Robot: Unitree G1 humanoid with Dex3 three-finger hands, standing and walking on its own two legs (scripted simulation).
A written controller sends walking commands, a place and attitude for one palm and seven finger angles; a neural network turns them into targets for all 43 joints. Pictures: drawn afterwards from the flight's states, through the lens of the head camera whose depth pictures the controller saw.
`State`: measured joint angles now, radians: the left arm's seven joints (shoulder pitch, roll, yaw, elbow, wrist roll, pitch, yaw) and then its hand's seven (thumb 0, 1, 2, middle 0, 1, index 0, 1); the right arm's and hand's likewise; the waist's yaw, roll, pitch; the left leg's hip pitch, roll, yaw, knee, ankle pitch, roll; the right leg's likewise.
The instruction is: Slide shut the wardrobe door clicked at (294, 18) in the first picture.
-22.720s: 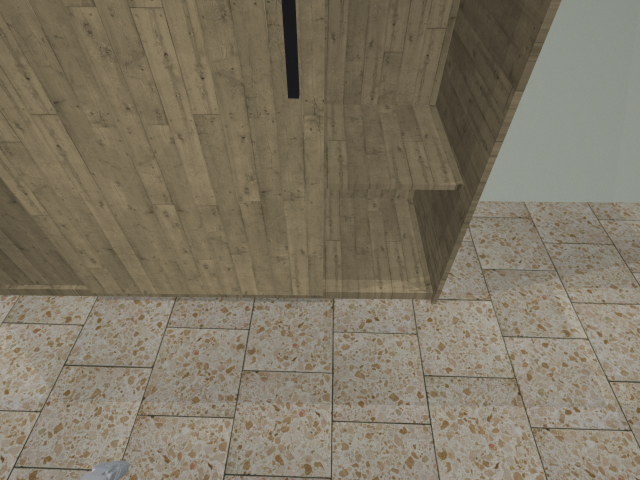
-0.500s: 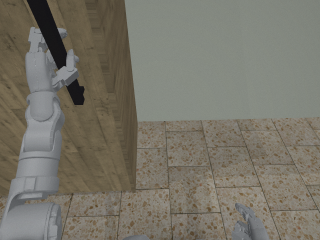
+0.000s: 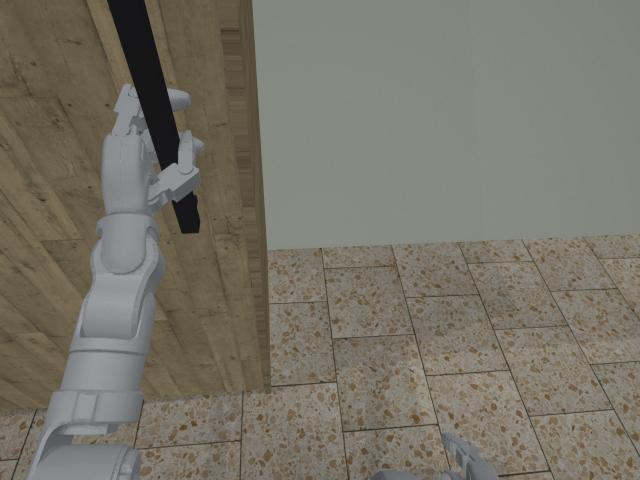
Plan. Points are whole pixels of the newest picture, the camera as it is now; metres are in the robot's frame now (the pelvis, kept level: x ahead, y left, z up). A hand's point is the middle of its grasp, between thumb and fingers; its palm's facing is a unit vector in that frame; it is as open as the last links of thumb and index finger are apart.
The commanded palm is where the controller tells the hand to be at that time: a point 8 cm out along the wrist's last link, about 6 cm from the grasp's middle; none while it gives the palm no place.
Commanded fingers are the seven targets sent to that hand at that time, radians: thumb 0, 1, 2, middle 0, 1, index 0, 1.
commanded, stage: stop walking and hold the door there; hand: left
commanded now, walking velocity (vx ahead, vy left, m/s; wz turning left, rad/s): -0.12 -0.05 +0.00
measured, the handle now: (164, 114) +0.42 +0.22 +0.23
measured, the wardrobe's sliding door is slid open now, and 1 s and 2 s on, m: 0.00 0.00 0.00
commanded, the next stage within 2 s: loosen the grip on the handle in 0.54 s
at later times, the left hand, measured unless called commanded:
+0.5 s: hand (191, 168) +0.38 +0.19 +0.19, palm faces +0.40 -0.90 -0.19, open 6.5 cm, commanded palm +0.34 +0.23 +0.18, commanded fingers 0.00 0.90 0.90 -0.45 -1.40 -0.45 -1.40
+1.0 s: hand (186, 167) +0.38 +0.19 +0.19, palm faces +0.42 -0.89 -0.17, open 12.7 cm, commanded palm +0.34 +0.22 +0.18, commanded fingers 0.00 -0.55 0.20 -0.33 -1.25 -0.33 -1.25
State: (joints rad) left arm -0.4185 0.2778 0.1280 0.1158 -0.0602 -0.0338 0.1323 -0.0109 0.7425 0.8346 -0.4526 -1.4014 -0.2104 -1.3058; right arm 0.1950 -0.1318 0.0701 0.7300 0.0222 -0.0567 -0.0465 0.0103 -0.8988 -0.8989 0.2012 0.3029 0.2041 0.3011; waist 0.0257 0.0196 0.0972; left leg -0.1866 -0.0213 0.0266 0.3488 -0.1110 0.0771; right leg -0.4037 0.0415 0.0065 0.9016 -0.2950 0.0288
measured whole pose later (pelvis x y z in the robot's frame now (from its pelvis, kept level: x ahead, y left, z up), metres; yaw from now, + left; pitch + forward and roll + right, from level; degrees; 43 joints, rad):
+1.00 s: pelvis -0.03 -0.04 -0.02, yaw +1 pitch +0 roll +0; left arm -0.63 0.36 0.24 0.59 0.05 -0.20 0.20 -0.01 -0.22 0.37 -0.45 -1.37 -0.22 -1.29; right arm 0.28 -0.21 0.04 0.71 0.01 -0.18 -0.06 0.01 -0.90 -0.90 0.20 0.30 0.21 0.30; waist -0.02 -0.01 -0.02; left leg -0.39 -0.01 0.02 0.61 -0.24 0.02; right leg -0.36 -0.02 -0.02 0.62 -0.26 0.00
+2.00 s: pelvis +0.03 -0.05 -0.02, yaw +1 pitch +4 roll +0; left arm -0.31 0.50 0.52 0.33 -0.17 -0.18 -0.15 -0.01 -0.56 0.20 -0.31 -1.19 -0.25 -1.15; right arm 0.26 -0.26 0.01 0.68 0.03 -0.10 -0.12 0.01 -0.90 -0.90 0.20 0.30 0.20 0.30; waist 0.03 0.03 -0.05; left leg -0.38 0.02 0.00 0.63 -0.31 0.00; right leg -0.33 0.02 -0.03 0.61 -0.34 -0.02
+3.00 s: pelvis +0.02 -0.04 -0.02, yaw +2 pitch -4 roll -1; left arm 0.09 0.43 0.47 -0.22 -0.39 0.36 -0.27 -0.01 -0.56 0.20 -0.26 -1.15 -0.25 -1.15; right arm 0.18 -0.23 0.10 0.64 0.07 -0.22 -0.14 0.01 -0.90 -0.90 0.20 0.30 0.21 0.30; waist 0.07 0.05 -0.06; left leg -0.22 -0.01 -0.02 0.56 -0.28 0.02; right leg -0.15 -0.01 -0.04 0.51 -0.30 0.00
